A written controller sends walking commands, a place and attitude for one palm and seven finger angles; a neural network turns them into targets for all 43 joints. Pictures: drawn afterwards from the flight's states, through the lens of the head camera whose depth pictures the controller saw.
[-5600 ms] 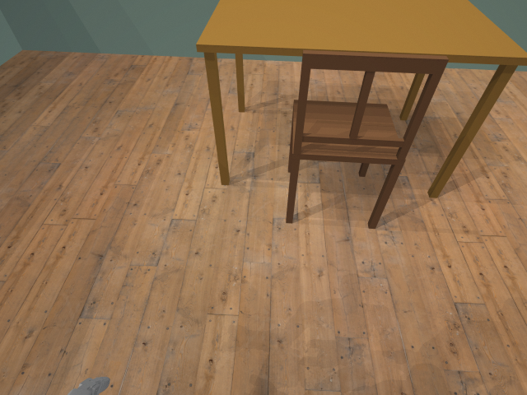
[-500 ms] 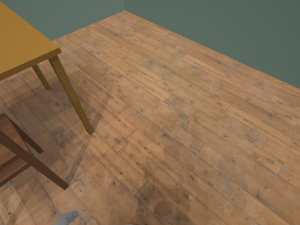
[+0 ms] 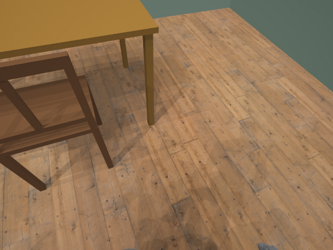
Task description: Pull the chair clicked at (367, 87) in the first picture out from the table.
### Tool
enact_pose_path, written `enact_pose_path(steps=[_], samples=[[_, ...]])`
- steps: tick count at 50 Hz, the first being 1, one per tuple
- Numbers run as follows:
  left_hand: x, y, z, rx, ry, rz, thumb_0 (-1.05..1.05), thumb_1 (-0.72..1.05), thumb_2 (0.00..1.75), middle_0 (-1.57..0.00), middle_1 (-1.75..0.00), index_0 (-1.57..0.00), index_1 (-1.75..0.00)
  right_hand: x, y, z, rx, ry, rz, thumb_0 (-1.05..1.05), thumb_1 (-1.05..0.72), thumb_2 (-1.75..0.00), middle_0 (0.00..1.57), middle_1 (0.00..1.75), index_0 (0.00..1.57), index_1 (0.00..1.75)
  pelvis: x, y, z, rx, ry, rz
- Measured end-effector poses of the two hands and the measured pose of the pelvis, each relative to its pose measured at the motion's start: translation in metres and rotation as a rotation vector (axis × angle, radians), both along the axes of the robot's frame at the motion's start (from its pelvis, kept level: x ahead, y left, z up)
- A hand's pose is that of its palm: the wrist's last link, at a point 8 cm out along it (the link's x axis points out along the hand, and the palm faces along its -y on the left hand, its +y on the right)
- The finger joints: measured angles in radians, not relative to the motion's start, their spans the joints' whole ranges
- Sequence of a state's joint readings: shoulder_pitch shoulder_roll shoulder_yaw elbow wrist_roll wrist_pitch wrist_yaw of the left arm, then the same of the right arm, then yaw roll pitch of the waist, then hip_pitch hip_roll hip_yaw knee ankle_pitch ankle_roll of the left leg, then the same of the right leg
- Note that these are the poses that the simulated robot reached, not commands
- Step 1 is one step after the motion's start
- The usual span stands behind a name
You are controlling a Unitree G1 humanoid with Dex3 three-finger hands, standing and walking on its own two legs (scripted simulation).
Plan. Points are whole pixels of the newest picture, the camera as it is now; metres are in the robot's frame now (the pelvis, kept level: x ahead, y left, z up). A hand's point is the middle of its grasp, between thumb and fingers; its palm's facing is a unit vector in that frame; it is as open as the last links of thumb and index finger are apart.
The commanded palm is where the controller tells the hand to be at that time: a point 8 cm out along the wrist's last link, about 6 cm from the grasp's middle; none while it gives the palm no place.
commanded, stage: turn to face it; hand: left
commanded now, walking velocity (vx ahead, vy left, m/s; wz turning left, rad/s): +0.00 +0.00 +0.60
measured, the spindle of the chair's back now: (22, 106) +0.53 +0.57 -0.10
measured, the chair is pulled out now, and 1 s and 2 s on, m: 0.00 0.00 0.00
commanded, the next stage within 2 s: take the last steps up to it in 0.62 s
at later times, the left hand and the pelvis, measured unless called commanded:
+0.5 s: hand out of the picture +0.07 +0.19 -0.12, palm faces +0.25 -0.92 -0.29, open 7.3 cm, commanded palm none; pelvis +0.00 -0.03 +0.01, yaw +15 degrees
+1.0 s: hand out of the picture -0.10 +0.22 -0.16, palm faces +0.45 -0.87 -0.20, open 7.4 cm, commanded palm none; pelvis -0.01 +0.03 +0.02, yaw +24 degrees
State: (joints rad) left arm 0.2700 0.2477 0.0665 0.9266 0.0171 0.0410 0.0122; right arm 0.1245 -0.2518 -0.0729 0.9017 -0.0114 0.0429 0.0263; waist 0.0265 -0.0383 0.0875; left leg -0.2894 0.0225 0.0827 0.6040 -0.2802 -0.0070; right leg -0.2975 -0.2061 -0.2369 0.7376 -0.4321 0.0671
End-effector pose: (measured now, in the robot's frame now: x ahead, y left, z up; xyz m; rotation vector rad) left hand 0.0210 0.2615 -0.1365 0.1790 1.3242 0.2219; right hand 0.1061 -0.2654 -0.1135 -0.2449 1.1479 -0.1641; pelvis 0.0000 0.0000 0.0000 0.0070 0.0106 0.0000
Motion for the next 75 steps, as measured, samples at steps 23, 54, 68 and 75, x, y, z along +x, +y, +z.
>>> enact_pose_path(steps=[23,54,68,75], samples=[[0.035,-0.019,0.043,0.084,-0.261,0.104,0.0,0.91,0.9,-0.2,-0.3,-0.2,-0.3,0.0,-0.001,-0.024,0.066,0.092,0.128,0.01,-0.9,-0.9,0.21,0.3,0.21,0.3,-0.002,-0.027,0.006,0.0,-0.025,0.238],[-0.124,0.016,0.015,-0.059,0.002,0.427,0.0,0.91,0.9,-0.2,-0.3,-0.2,-0.3,0.0,0.109,0.009,0.023,0.139,0.368,0.01,-0.91,-0.9,0.2,0.3,0.2,0.3,-0.001,0.046,0.025,-0.024,-0.031,0.434],[0.057,0.046,0.018,-0.038,-0.157,0.315,0.0,0.91,0.9,-0.2,-0.3,-0.2,-0.3,-0.029,0.104,-0.017,0.049,0.438,0.22,0.01,-0.91,-0.9,0.2,0.3,0.2,0.3,0.09,0.068,0.01,0.01,-0.015,0.433],[0.114,0.045,0.017,-0.015,-0.24,0.357,0.0,0.91,0.9,-0.2,-0.3,-0.2,-0.3,0.044,0.102,-0.027,0.038,0.453,0.253,0.01,-0.91,-0.9,0.2,0.3,0.2,0.3,0.146,0.071,0.004,-0.006,-0.039,0.456]])
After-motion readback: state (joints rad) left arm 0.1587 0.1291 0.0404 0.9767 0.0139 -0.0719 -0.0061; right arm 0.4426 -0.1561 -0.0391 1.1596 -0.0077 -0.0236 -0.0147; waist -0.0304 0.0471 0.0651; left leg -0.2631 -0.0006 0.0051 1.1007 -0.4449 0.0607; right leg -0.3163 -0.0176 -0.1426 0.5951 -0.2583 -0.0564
